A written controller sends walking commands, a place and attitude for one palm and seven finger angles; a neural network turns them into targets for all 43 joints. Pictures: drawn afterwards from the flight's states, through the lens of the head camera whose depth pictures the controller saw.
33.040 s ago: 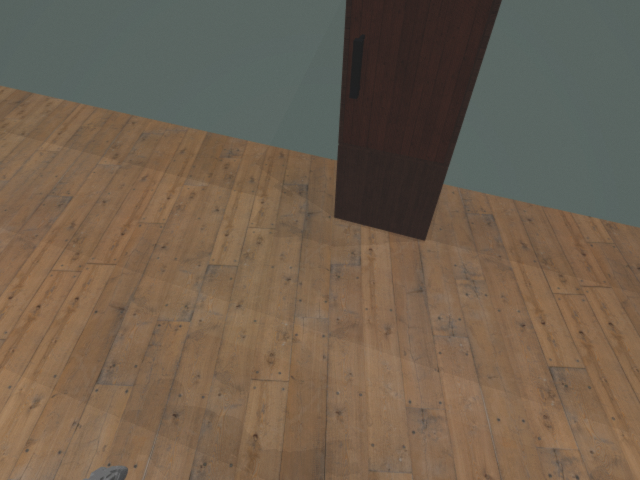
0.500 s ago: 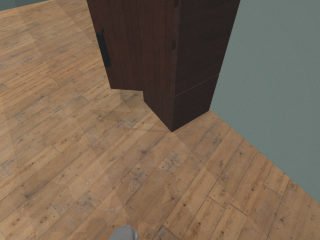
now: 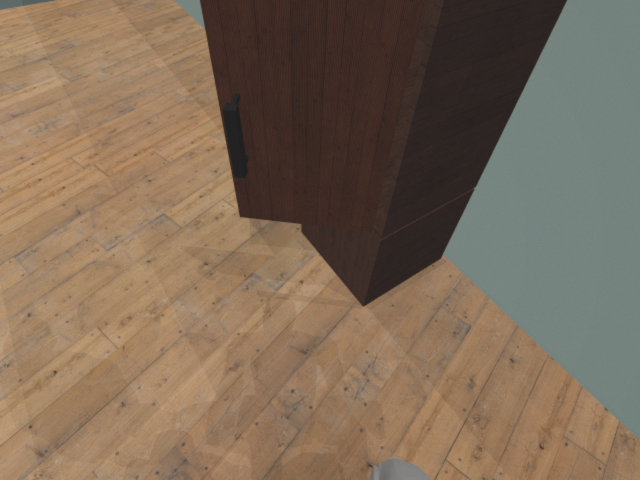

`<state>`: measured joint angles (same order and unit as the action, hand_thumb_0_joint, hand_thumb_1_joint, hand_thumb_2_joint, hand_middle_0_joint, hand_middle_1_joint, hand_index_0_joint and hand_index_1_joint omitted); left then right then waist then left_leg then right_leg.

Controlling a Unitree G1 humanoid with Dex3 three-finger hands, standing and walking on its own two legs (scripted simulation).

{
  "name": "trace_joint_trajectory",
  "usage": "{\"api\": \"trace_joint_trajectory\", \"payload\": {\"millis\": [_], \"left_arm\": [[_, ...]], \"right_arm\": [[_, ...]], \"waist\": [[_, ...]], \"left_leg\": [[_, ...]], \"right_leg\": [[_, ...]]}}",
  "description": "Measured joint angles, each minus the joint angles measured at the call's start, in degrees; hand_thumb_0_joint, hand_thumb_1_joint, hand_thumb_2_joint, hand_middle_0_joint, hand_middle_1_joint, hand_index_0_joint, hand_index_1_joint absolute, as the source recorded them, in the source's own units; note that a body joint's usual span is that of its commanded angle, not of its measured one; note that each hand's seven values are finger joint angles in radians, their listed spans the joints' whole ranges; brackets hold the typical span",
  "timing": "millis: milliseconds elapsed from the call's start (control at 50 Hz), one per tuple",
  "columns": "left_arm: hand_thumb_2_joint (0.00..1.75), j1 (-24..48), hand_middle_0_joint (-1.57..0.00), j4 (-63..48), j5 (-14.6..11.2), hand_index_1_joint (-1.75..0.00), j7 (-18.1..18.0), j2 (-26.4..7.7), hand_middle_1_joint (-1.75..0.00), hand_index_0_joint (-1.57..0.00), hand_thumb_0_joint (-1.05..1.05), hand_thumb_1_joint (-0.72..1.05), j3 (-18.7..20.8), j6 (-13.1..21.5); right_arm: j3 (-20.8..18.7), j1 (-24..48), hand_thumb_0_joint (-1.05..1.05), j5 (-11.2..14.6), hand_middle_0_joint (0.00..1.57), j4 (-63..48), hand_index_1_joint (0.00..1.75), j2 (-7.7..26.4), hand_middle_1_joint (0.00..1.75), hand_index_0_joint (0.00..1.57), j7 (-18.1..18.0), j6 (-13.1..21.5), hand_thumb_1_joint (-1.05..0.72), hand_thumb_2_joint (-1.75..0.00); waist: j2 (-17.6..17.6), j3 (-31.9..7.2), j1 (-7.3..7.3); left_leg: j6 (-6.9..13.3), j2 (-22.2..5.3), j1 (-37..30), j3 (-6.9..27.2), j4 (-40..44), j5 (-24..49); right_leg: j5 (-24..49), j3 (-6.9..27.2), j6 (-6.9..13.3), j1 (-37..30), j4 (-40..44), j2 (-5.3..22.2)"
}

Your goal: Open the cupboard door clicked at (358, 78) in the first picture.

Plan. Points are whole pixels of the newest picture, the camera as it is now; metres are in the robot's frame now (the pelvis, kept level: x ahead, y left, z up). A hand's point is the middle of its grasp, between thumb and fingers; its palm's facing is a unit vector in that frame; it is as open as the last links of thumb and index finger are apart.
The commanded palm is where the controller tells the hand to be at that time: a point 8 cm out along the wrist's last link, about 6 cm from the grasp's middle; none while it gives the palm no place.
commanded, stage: take the last steps up to it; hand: left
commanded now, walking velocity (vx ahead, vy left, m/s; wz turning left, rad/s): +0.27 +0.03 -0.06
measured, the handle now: (238, 137) +0.76 +0.24 -0.05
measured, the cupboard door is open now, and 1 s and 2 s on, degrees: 49 49 49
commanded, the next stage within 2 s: come to a stop and stand still in 0.28 s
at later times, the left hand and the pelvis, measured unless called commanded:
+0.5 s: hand (221, 410) +0.23 +0.17 -0.17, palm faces +0.03 -0.98 -0.21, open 7.1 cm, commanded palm none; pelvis +0.17 -0.01 +0.00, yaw -1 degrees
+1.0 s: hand (231, 413) +0.23 +0.16 -0.17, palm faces +0.00 -0.97 -0.26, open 7.3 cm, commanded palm none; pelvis +0.18 -0.04 -0.01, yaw -2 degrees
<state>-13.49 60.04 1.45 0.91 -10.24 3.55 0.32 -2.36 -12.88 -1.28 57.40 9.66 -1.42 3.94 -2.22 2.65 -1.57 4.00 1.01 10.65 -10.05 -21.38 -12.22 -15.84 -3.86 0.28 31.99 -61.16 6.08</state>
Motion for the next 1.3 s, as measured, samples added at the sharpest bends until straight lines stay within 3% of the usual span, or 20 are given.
{"api": "trace_joint_trajectory", "payload": {"millis": [100, 200, 240, 300, 360, 480, 540, 620, 700, 760, 820, 880, 940, 1000, 1080, 1120, 1200, 1300], "left_arm": [[0.9, 5.3, -0.2, -2.42, -0.03, -0.3, 0.23, -0.12, -0.29, -0.2, 0.0, 0.92, -0.28, 0.04], [0.9, 9.01, -0.2, -4.06, -0.07, -0.3, 0.33, -0.28, -0.29, -0.2, 0.0, 0.92, -0.75, 0.21], [0.9, 9.53, -0.2, -4.74, -0.08, -0.3, 0.42, -0.39, -0.3, -0.2, 0.0, 0.91, -0.94, 1.13], [0.9, 9.44, -0.2, -5.0, -0.58, -0.3, -0.21, 0.54, -0.3, -0.2, 0.0, 0.91, -1.08, 2.85], [0.9, 7.03, -0.2, -4.37, -0.85, -0.3, -0.96, 1.56, -0.3, -0.2, 0.0, 0.91, -1.3, 2.94], [0.89, 2.41, -0.21, -1.27, -0.91, -0.3, -2.03, 0.2, -0.3, -0.21, -0.03, 0.96, -0.16, 2.58], [0.89, 0.37, -0.2, 0.61, -1.02, -0.3, -2.23, 0.08, -0.3, -0.2, -0.02, 0.95, -0.92, 1.11], [0.9, -1.02, -0.2, 1.31, -1.07, -0.3, -2.92, -0.98, -0.3, -0.2, -0.01, 0.93, -1.16, -1.65], [0.9, 0.04, -0.2, 0.08, -1.29, -0.3, -2.54, -1.59, -0.3, -0.2, 0.0, 0.92, -0.8, -3.38], [0.9, 1.07, -0.2, -1.23, -1.3, -0.3, -2.23, -1.65, -0.3, -0.2, 0.0, 0.92, -0.31, -3.83], [0.9, 1.8, -0.2, -2.66, -1.2, -0.3, -1.95, -1.62, -0.3, -0.2, 0.0, 0.92, -0.11, -3.75], [0.9, 0.98, -0.2, -4.39, -0.69, -0.3, -1.76, -2.22, -0.3, -0.2, 0.0, 0.91, -0.18, -2.69], [0.9, 1.2, -0.2, -3.65, -0.07, -0.3, -1.85, -1.2, -0.3, -0.2, 0.0, 0.91, -0.85, -2.38], [0.9, 0.69, -0.2, -2.9, -0.03, -0.3, -1.99, -0.12, -0.3, -0.2, 0.0, 0.91, -1.52, -1.86], [0.9, 0.5, -0.2, -1.77, -0.44, -0.3, -2.05, 0.56, -0.3, -0.2, 0.0, 0.91, -2.15, -0.89], [0.9, 0.74, -0.2, -1.0, -0.96, -0.3, -2.22, 0.72, -0.3, -0.2, 0.0, 0.92, -2.22, -0.76], [0.89, 2.16, -0.2, 0.56, -1.37, -0.3, -2.35, -0.11, -0.3, -0.2, 0.0, 0.93, -2.12, -1.31], [0.89, 2.06, -0.2, 2.16, -1.47, -0.3, -1.91, -0.14, -0.3, -0.2, 0.0, 0.93, -2.42, -1.31]], "right_arm": [[0.46, -5.18, -0.01, -0.26, 0.2, 3.16, 0.29, 0.43, 0.3, 0.2, 0.22, -0.48, -0.94, -0.9], [1.0, -9.55, 0.0, -0.55, 0.2, 6.07, 0.29, -0.21, 0.3, 0.2, 0.24, -1.26, -0.93, -0.9], [1.22, -11.41, 0.0, -0.2, 0.2, 7.12, 0.29, -0.66, 0.3, 0.2, 0.31, -1.56, -0.92, -0.9], [1.07, -10.62, 0.0, 0.45, 0.2, 8.52, 0.29, -0.81, 0.3, 0.2, 0.59, -3.09, -0.92, -0.9], [0.69, -8.22, 0.01, 0.48, 0.2, 8.0, 0.29, -0.9, 0.3, 0.2, 0.63, -4.1, -0.92, -0.9], [0.65, -2.61, 0.01, 0.56, 0.2, 4.68, 0.29, -1.71, 0.29, 0.2, 0.75, -3.62, -0.91, -0.9], [0.52, -0.51, 0.02, 0.45, 0.2, 3.87, 0.29, 0.01, 0.3, 0.2, 0.11, -3.63, -0.94, -0.9], [0.56, 2.01, 0.01, 0.51, 0.2, 2.87, 0.29, 0.06, 0.29, 0.2, -0.33, -4.27, -0.94, -0.9], [0.72, 5.65, 0.01, 0.09, 0.2, 0.3, 0.29, -0.19, 0.3, 0.2, -1.11, -4.75, -0.93, -0.9], [0.49, 7.57, 0.01, -0.11, 0.2, -1.08, 0.29, 0.21, 0.3, 0.2, -1.25, -5.15, -0.92, -0.9], [0.1, 8.18, 0.0, -0.16, 0.2, -1.61, 0.3, 0.96, 0.3, 0.2, -1.17, -5.57, -0.91, -0.9], [-0.35, 7.16, 0.0, 0.34, 0.2, -1.84, 0.3, 1.48, 0.3, 0.2, -0.66, -6.4, -0.91, -0.9], [-1.19, 6.0, 0.0, 0.64, 0.2, -0.9, 0.3, 2.64, 0.3, 0.2, 0.15, -7.9, -0.91, -0.9], [-1.28, 4.71, 0.0, 0.74, 0.2, 0.6, 0.29, 2.84, 0.3, 0.2, 0.31, -8.29, -0.91, -0.9], [-0.52, 2.77, 0.01, 1.06, 0.2, 1.97, 0.29, 1.86, 0.29, 0.2, 0.04, -7.02, -0.91, -0.9], [0.01, 1.65, 0.01, 0.97, 0.2, 2.85, 0.29, 1.54, 0.29, 0.2, -0.18, -6.0, -0.91, -0.9], [1.35, 0.43, 0.01, 0.58, 0.2, 5.52, 0.29, -0.51, 0.29, 0.2, -0.62, -5.4, -0.91, -0.9], [2.12, -0.9, 0.01, 0.45, 0.2, 7.19, 0.29, -1.55, 0.3, 0.2, -0.77, -5.19, -0.91, -0.9]], "waist": [[0.4, -0.14, 1.91], [1.29, 0.6, 3.97], [1.65, 0.77, 4.39], [3.37, 2.33, 4.69], [3.57, 2.41, 4.47], [1.95, 1.04, 2.6], [2.91, 0.56, 1.72], [0.85, -0.33, 0.94], [0.63, 1.42, 0.54], [1.78, 2.51, 0.62], [3.0, 2.74, 0.72], [2.45, 1.34, 0.62], [3.89, 1.06, 1.13], [3.61, 0.28, 1.34], [2.05, -0.17, 1.8], [2.5, -0.53, 2.19], [0.65, -0.22, 1.67], [0.98, -0.71, 1.58]], "left_leg": [[-0.46, 0.77, -5.04, -0.18, 3.38, -1.5], [-1.97, 0.01, -8.03, -0.57, 0.62, -6.63], [-2.89, -0.93, -7.32, -0.4, -5.02, -10.74], [-3.79, -2.82, 1.13, 3.61, -26.75, -16.57], [-4.74, -3.77, 9.47, 6.23, -37.13, -14.56], [-6.79, -5.38, 13.6, 6.86, -21.2, -5.68], [-6.49, -5.24, 10.25, 7.28, -10.63, 6.67], [-3.98, -4.18, 9.27, 6.06, -12.06, -1.09], [-3.59, -4.4, 10.01, 5.41, -10.92, -0.14], [-3.9, -5.31, 10.46, 5.47, -9.69, 1.12], [-4.78, -6.12, 10.86, 5.78, -9.2, 2.04], [-5.77, -5.72, 12.64, 5.73, -11.81, 1.13], [-5.41, -4.23, 14.74, 9.14, -20.81, -10.33], [-5.24, -2.43, 14.22, 9.61, -27.64, -13.5], [-5.73, -1.31, 6.92, 7.94, -16.9, -9.53], [-4.45, -1.98, 3.03, 8.5, -9.18, -3.98], [-4.06, -2.07, 1.67, 8.66, -7.26, -4.37], [-4.36, -2.19, 0.4, 8.67, -4.27, -2.55]], "right_leg": [[2.88, -0.29, 0.17, -1.13, 12.14, -0.21], [2.56, -1.42, 1.32, -6.83, 22.92, -1.8], [4.37, -2.02, 2.32, -11.05, 28.09, -2.76], [-0.01, -3.27, 2.77, -12.86, 26.05, -4.1], [0.55, -3.52, 2.19, -16.5, 30.28, -4.74], [1.08, -2.76, 1.43, -21.91, 36.5, -4.65], [-2.01, -2.35, 0.13, -22.8, 33.46, -5.05], [-6.0, -1.45, -0.74, -21.49, 28.1, -3.64], [-15.89, 1.11, -0.35, -14.88, 13.51, -4.98], [-17.15, 2.01, -0.52, -11.55, 7.66, -6.14], [-14.77, 1.68, -0.44, -12.16, 11.94, -6.02], [-4.91, 2.42, 0.37, -16.76, 26.44, -4.58], [-5.29, 1.23, 1.03, -17.15, 25.64, -5.04], [-4.21, 1.13, 1.31, -18.64, 28.53, -5.21], [-2.69, 1.32, 1.52, -19.65, 30.93, -5.58], [-3.03, 0.52, 1.42, -19.44, 30.48, -6.78], [-1.28, 0.34, 1.71, -21.33, 33.5, -6.98], [0.55, 0.34, 1.64, -22.79, 36.92, -7.21]]}}
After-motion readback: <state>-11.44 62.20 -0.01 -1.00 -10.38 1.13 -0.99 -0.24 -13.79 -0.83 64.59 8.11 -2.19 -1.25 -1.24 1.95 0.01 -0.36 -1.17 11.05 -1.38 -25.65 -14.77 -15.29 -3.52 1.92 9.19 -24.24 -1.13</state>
